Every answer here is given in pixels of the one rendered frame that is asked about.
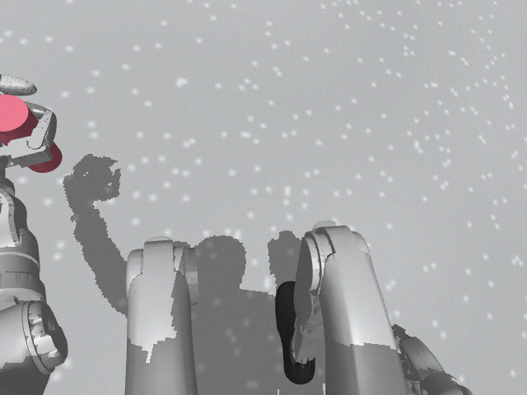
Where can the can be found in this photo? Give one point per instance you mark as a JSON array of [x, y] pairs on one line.
[[17, 121]]

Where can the left robot arm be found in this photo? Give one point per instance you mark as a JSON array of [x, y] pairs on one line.
[[32, 343]]

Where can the right robot foot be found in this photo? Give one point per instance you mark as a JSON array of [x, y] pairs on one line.
[[285, 317]]

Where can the right robot arm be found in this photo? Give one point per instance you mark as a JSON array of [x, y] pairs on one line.
[[442, 384]]

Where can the left robot hand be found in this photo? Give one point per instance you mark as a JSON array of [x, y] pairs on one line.
[[34, 149]]

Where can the right robot hand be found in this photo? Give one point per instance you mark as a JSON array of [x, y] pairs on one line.
[[416, 359]]

